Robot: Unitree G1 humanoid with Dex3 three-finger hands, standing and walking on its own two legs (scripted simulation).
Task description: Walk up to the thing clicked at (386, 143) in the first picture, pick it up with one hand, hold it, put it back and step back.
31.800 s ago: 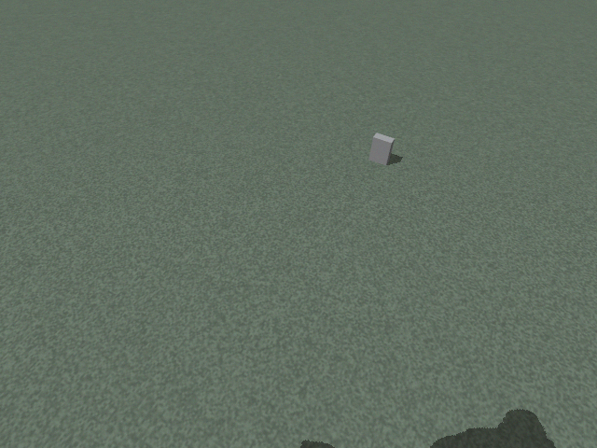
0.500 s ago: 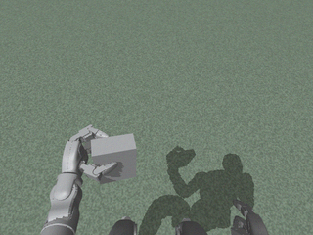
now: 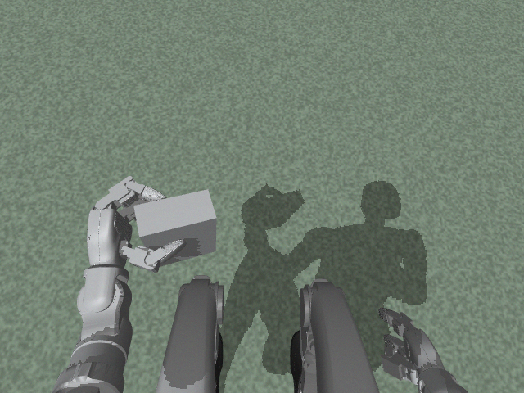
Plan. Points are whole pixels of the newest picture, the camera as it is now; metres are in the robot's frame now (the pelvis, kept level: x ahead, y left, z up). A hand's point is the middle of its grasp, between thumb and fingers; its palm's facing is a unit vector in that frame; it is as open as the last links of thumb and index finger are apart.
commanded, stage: crouch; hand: left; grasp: from the side
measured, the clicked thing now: (180, 231) +0.35 +0.15 -0.07
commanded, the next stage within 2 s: lower in 1.18 s
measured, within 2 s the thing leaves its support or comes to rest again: neither
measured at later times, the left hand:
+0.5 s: hand (177, 248) +0.35 +0.18 -0.21, palm faces +0.11 -0.99 -0.05, open 9.3 cm
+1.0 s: hand (179, 253) +0.36 +0.19 -0.28, palm faces +0.20 -0.98 -0.03, open 9.3 cm
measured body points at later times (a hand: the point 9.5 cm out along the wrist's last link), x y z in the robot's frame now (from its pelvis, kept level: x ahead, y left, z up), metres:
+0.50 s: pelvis -0.04 +0.00 -0.15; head +0.15 +0.04 +0.26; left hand +0.34 +0.23 -0.20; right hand +0.10 -0.26 -0.28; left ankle +0.06 +0.13 -0.48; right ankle +0.06 -0.12 -0.48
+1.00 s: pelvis -0.03 +0.00 -0.20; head +0.18 +0.06 +0.20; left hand +0.34 +0.24 -0.28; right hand +0.12 -0.27 -0.31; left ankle +0.06 +0.13 -0.48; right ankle +0.06 -0.12 -0.48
